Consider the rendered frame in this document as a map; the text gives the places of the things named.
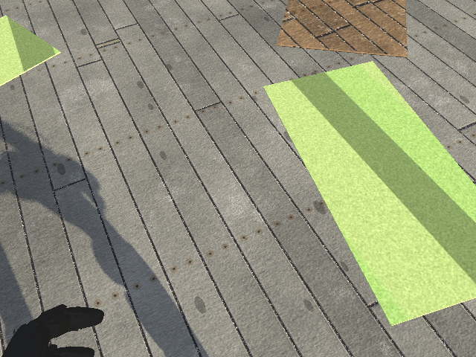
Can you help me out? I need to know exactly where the robot left hand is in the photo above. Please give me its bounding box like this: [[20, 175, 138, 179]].
[[2, 304, 104, 357]]

